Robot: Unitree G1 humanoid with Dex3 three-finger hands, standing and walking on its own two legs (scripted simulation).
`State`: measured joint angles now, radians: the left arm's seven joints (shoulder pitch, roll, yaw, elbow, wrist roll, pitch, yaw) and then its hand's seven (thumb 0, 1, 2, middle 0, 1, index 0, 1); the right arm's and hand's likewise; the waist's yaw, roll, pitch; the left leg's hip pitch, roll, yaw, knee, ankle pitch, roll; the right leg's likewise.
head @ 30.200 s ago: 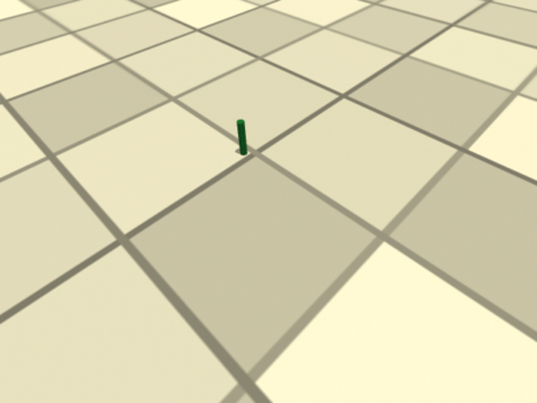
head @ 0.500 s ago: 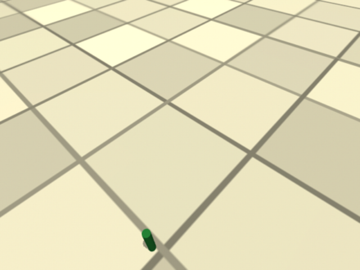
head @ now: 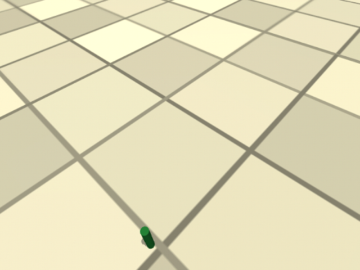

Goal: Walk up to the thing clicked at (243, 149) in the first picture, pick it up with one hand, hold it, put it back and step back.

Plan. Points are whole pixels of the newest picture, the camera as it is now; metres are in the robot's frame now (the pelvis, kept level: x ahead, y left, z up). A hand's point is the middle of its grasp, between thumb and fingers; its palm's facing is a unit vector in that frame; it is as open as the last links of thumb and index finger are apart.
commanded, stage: step back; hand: left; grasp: from the side
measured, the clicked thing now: (147, 238) +0.39 +0.20 -0.67
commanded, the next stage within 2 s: none
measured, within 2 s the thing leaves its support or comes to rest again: neither
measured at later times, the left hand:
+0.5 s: hand out of the picture +0.05 +0.30 -0.18, palm faces -0.06 -0.93 -0.37, open 7.3 cm
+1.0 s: hand out of the picture -0.09 +0.30 -0.17, palm faces +0.01 -0.92 -0.40, open 7.4 cm
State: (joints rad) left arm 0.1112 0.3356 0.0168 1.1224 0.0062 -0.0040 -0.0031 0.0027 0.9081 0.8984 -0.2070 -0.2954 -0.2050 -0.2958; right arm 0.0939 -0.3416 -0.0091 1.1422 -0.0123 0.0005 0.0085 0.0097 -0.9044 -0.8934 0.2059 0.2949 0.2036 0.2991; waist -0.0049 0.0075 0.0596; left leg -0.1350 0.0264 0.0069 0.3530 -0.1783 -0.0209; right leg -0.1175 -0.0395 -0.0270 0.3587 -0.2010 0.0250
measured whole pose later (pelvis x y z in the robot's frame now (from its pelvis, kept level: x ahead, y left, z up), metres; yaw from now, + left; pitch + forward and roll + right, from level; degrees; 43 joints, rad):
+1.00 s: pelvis -0.22 +0.03 -0.03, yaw +1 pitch -3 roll +1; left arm 0.12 0.39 0.07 0.78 0.02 0.05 0.01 0.00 0.91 0.90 -0.21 -0.30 -0.21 -0.30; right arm 0.17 -0.39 -0.05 0.91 -0.02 0.03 -0.02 0.01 -0.91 -0.89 0.21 0.29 0.20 0.30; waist 0.01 -0.03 0.19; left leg -0.26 -0.07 -0.03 0.65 -0.34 0.02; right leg -0.38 -0.07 0.00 0.72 -0.30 0.02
